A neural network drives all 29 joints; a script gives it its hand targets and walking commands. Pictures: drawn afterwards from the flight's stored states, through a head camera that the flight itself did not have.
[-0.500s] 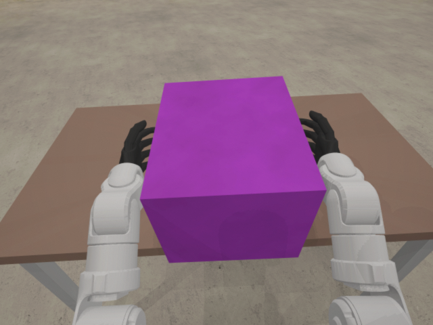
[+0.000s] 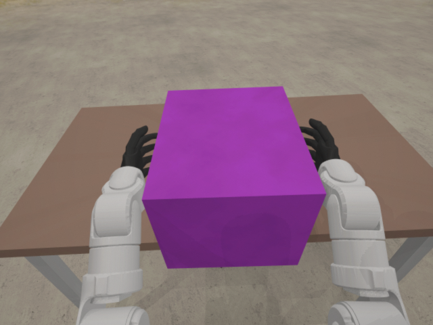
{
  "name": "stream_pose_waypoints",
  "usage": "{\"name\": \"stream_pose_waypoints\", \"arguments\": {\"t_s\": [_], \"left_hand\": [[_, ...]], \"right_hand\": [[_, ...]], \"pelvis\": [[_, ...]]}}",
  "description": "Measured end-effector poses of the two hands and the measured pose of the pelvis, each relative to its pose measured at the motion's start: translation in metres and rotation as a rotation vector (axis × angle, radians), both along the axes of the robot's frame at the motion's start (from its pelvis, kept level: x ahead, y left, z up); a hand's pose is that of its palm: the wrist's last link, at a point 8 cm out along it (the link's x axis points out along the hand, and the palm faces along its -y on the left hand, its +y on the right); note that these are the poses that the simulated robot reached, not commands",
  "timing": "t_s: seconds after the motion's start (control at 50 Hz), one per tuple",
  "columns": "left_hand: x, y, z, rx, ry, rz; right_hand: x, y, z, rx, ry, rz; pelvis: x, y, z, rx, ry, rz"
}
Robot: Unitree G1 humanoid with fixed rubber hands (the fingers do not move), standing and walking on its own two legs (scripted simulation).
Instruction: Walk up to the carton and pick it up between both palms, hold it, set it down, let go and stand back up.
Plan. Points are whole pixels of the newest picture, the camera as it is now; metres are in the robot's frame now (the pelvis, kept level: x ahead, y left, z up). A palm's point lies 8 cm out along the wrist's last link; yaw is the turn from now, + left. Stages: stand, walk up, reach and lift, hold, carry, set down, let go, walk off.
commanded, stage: hold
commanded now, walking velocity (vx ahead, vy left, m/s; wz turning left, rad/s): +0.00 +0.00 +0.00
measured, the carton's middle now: (228, 172) +0.38 +0.00 +0.13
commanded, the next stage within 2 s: none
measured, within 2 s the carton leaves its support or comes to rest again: neither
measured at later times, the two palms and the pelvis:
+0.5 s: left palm (128, 165) +0.35 +0.17 +0.19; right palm (323, 154) +0.35 -0.16 +0.19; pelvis +0.01 +0.00 +0.00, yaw +0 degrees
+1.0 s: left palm (133, 169) +0.36 +0.16 +0.17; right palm (320, 160) +0.36 -0.16 +0.17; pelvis +0.01 +0.00 +0.00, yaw +0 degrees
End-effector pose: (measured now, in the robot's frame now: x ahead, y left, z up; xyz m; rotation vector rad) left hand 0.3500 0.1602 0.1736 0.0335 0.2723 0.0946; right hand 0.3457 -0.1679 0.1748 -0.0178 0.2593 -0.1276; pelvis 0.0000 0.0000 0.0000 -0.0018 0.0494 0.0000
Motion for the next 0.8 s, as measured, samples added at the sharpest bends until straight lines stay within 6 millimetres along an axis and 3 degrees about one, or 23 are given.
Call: {"name": "stream_pose_waypoints", "arguments": {"t_s": [0.12,0.3,0.48,0.66,0.8], "left_hand": [[0.008,-0.001,0.015,0.005,-0.056,-0.01],[0.015,0.002,-0.008,0.011,0.002,-0.013],[-0.001,0.005,0.016,0.015,-0.08,0.023],[-0.002,0.007,-0.012,-0.015,0.021,0.031],[0.002,0.004,0.012,0.006,-0.069,0.018]], "right_hand": [[0.005,0.0,0.017,-0.009,-0.054,-0.018],[0.011,0.003,-0.005,0.001,0.004,-0.015],[0.003,0.007,0.019,0.006,-0.083,0.002],[0.007,0.009,-0.007,0.003,0.016,0.024],[0.005,0.006,0.015,0.004,-0.073,0.004]], "pelvis": [[-0.001,0.0,-0.001,0.0,0.025,-0.01],[0.006,0.002,0.0,-0.001,0.022,-0.01],[0.011,0.004,0.001,-0.001,-0.012,-0.009],[0.007,0.002,0.001,-0.001,-0.002,0.0],[0.006,0.001,0.0,-0.001,0.009,-0.003]]}}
